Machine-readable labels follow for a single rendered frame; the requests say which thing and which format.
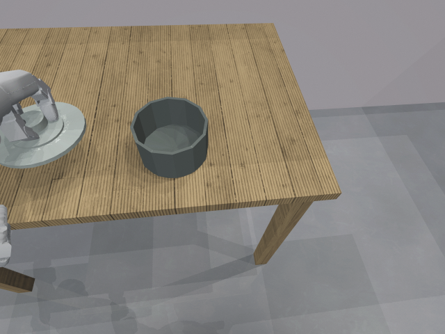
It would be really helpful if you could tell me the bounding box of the left robot hand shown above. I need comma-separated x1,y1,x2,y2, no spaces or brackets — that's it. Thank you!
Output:
0,70,58,142

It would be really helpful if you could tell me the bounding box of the lid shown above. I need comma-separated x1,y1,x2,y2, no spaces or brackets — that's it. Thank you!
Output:
0,102,86,168

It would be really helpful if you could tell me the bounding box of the knob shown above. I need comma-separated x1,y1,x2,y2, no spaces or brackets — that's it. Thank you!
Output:
20,111,48,133

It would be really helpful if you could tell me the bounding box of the table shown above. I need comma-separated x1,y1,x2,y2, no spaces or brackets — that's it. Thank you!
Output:
0,23,342,293

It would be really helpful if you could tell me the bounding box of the pot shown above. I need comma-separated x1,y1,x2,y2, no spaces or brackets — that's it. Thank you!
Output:
130,97,208,178

